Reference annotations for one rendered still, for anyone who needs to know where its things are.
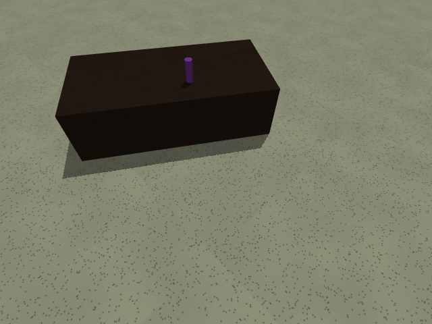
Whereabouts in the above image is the can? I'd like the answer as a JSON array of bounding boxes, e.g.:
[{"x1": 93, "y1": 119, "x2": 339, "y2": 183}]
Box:
[{"x1": 184, "y1": 57, "x2": 194, "y2": 83}]

